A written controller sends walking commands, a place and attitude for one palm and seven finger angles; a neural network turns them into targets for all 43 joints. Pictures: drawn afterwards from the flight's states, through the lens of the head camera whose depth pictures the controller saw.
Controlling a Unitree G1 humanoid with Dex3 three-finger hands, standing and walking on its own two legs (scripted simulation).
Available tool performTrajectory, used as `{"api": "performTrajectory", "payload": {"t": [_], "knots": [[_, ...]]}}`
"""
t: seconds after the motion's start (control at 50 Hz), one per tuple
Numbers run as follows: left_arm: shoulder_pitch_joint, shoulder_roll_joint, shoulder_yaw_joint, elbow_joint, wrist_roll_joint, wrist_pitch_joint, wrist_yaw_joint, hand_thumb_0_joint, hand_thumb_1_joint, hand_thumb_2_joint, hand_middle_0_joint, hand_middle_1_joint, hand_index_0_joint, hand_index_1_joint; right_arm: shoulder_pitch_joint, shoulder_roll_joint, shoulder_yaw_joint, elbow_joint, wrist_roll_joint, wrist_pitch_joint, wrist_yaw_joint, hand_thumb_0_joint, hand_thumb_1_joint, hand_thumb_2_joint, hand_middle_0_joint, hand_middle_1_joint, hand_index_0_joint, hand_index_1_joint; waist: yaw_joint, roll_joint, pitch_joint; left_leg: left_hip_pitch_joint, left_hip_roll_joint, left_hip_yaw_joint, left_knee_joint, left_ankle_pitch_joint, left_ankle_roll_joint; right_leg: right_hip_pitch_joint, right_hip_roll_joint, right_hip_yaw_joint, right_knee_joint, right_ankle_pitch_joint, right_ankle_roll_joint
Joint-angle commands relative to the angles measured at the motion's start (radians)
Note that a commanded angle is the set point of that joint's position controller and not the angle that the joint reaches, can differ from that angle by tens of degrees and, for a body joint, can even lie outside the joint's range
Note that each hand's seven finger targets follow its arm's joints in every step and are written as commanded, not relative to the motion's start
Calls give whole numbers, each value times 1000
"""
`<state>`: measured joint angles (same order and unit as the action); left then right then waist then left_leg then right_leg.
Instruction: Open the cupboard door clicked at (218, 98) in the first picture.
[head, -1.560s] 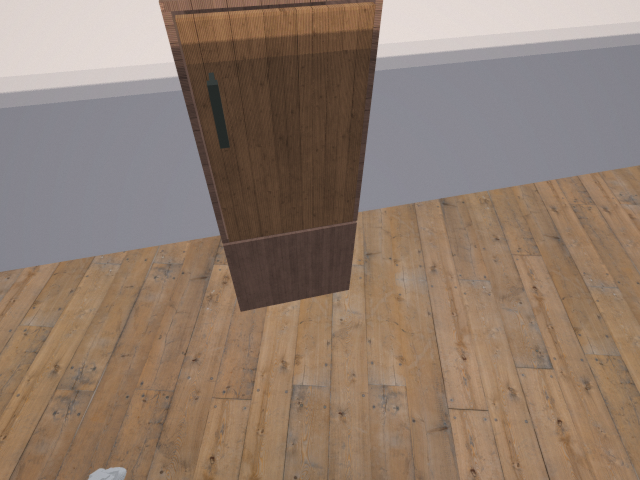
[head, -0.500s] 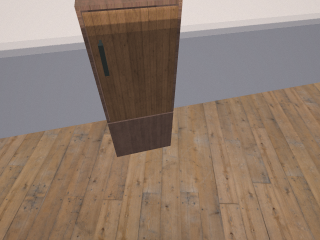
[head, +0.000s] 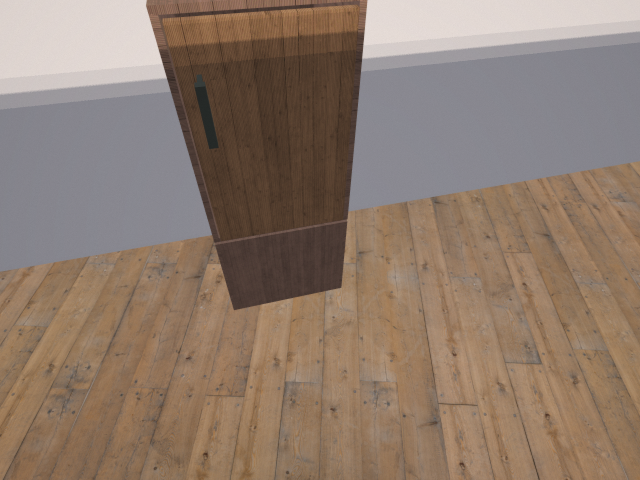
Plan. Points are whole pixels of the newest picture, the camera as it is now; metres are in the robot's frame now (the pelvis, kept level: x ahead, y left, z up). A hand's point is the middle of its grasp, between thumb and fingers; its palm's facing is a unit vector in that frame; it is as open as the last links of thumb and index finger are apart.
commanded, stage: turn to face it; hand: left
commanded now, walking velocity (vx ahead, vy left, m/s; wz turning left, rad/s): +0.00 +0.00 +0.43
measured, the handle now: (206, 112) +0.78 +0.29 +0.05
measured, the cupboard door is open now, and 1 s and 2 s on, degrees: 0 0 0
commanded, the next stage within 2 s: take the last steps up to it in 0.60 s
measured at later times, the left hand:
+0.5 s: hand out of the picture +0.01 +0.22 -0.19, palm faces +0.14 -0.97 -0.22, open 7.4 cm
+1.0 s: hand out of the picture -0.10 +0.15 -0.18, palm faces +0.32 -0.94 -0.16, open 7.4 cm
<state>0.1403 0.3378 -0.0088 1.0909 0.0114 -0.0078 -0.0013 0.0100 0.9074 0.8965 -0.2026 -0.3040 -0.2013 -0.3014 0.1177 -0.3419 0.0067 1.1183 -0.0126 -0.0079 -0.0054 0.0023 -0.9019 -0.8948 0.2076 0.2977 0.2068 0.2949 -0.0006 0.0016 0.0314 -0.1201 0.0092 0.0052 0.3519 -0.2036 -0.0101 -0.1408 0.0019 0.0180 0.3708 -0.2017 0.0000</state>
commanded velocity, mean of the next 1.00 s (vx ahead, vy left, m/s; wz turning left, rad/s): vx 0.10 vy -0.04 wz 0.20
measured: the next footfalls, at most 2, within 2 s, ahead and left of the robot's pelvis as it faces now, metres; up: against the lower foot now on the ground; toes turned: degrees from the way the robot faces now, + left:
right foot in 0.72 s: +0.00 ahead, -0.12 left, +0.00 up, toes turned +11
left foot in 1.06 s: +0.01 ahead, +0.14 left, +0.00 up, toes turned +22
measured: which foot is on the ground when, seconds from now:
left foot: down 0.00-0.72, up 0.74-1.00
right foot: down 0.00-0.38, up 0.40-0.70, down 0.72-1.00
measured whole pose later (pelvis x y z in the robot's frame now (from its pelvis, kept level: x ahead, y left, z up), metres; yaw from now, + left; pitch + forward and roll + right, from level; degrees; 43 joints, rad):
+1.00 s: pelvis -0.02 +0.00 -0.01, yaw +15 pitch +0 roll -1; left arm 0.41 0.14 0.02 1.09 0.03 -0.02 0.01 0.01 0.91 0.90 -0.20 -0.30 -0.20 -0.30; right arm 0.27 -0.21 -0.06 1.06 -0.03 0.03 0.00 0.00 -0.91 -0.90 0.20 0.30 0.20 0.29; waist 0.02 0.00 -0.02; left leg -0.36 0.07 0.07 0.77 -0.38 -0.01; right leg -0.11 -0.01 -0.06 0.41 -0.30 -0.01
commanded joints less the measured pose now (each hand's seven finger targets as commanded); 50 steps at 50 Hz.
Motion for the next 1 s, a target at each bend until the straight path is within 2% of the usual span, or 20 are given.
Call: {"api": "performTrajectory", "payload": {"t": [0.0,0.14,0.24,0.3,0.32,0.34,0.36,0.38,0.44,0.5,0.58,0.66,0.68,0.7,0.72,0.74,0.8,0.84,0.92,0.98], "knots": [[-47,212,49,-69,-1,-21,13,0,900,900,-200,-300,-200,-300,-49,-202,-41,-71,4,-27,-9,0,-900,-900,200,300,200,300,3,-2,-67,1,108,-100,-42,167,37,17,-125,80,-37,174,-24],[34,111,42,-85,-1,15,32,0,900,900,-200,-300,-200,-300,18,-67,-26,-95,1,13,-3,0,-900,-900,200,300,200,300,13,-36,-63,-112,77,-95,85,209,16,20,-169,55,42,205,-9],[43,138,61,-136,5,23,38,0,900,900,-200,-300,-200,-300,58,-43,-47,-136,1,35,-1,0,-900,-900,200,300,200,300,4,-159,-49,-166,17,-41,292,-10,1,-52,-297,120,5,182,-103],[24,118,67,-168,12,26,40,0,900,900,-200,-300,-200,-300,108,-12,-56,-141,0,36,3,0,-900,-900,200,300,200,300,-21,-155,-19,-124,29,-7,247,-109,-1,-134,-315,77,54,186,-121],[16,101,68,-176,8,29,38,0,900,900,-200,-300,-200,-300,142,-18,-58,-141,0,29,4,0,-900,-900,200,300,200,300,-35,-81,-32,-69,61,-47,164,46,14,-173,-261,17,130,137,-75],[14,53,62,-188,3,37,36,0,900,900,-200,-300,-200,-300,157,-56,-63,-142,-10,22,5,0,-900,-900,200,300,200,300,-38,139,-16,-76,155,-249,50,177,65,-230,-128,-86,294,-36,-1],[-15,20,55,-202,1,39,40,0,900,900,-200,-300,-200,-300,179,-90,-72,-142,-14,15,-3,0,-900,-900,200,300,200,300,-50,289,2,-87,270,-460,-92,269,149,-284,-30,-102,475,-313,41],[-4,24,60,-201,3,42,43,0,900,900,-200,-300,-200,-300,176,-94,-73,-143,-8,14,-15,0,-900,-900,200,300,200,300,-37,240,0,-109,292,-491,-115,253,198,-290,-48,-12,589,-369,32],[32,-11,63,-173,3,35,32,0,900,900,-200,-300,-200,-300,138,-58,-75,-159,-7,10,-25,0,-900,-900,200,300,200,300,-11,104,-55,-32,240,-380,-55,273,216,-323,-63,3,635,-296,36],[57,-47,60,-163,-1,37,30,0,900,900,-200,-300,-200,-300,148,-39,-78,-151,-7,15,-27,0,-900,-900,200,300,200,300,-15,134,-68,-17,202,-332,-53,237,202,-288,-49,-21,547,-271,44],[77,-74,58,-160,-4,35,33,0,900,900,-200,-300,-200,-300,166,-33,-86,-143,-11,24,-25,0,-900,-900,200,300,200,300,-23,138,-62,-57,191,-366,-58,196,194,-191,-22,-31,379,-258,36],[186,-65,63,-126,-3,18,41,0,900,900,-200,-300,-200,-300,139,-11,-89,-148,0,27,-16,0,-900,-900,200,300,200,300,24,95,-83,-174,114,-318,22,87,117,35,-22,-39,26,-37,36],[197,-21,67,-120,5,9,47,0,900,900,-200,-300,-200,-300,150,37,-83,-148,8,25,-10,0,-900,-900,200,300,200,300,22,-14,-72,-279,49,-246,119,-31,65,116,-129,69,-59,-55,8],[200,33,75,-115,14,1,47,0,900,900,-200,-300,-200,-300,153,97,-69,-161,8,25,-7,0,-900,-900,200,300,200,300,16,-219,-50,-369,-53,-110,252,-200,10,95,-307,273,-155,-207,-66],[175,59,73,-136,14,6,41,0,900,900,-200,-300,-200,-300,130,83,-74,-177,-4,30,-3,0,-900,-900,200,300,200,300,25,-208,2,-352,-50,-66,381,-285,0,-45,-392,330,-225,-371,-134],[183,40,79,-132,12,-2,40,0,900,900,-200,-300,-200,-300,101,70,-80,-176,-16,40,-1,0,-900,-900,200,300,200,300,37,-295,53,-402,-20,-72,473,-273,8,-88,-350,369,-256,-451,-136],[187,-33,59,-98,14,-19,29,0,900,900,-200,-300,-200,-300,147,74,-83,-125,-20,29,12,0,-900,-900,200,300,200,300,-8,-165,110,-421,19,-5,630,-147,8,-85,-251,201,-224,-334,-125],[227,-39,61,-83,18,-30,28,0,900,900,-200,-300,-200,-300,126,91,-83,-128,-20,21,18,0,-900,-900,200,300,200,300,2,-138,113,-417,47,29,627,-142,3,-82,-251,170,-215,-293,-139],[314,-33,67,-32,26,-33,23,0,900,900,-200,-300,-200,-300,46,120,-74,-159,-15,0,17,0,-900,-900,200,300,200,300,38,-149,125,-362,64,78,430,-213,3,-68,-259,172,-191,-225,-173],[316,-38,68,-9,17,-27,17,0,900,900,-200,-300,-200,-300,118,134,-63,-130,-13,-18,6,0,-900,-900,200,300,200,300,6,-139,82,-154,38,130,226,-128,7,-126,-204,117,-110,-174,-146]]}}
